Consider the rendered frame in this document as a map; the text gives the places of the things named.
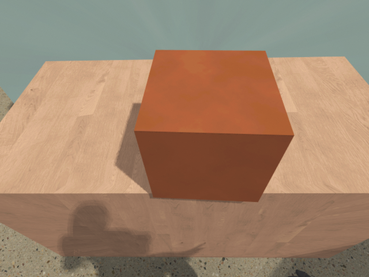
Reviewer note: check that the carton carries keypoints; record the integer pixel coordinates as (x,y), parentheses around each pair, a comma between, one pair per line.
(212,125)

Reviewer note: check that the pedestal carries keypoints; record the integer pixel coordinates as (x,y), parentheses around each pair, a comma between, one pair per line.
(72,177)

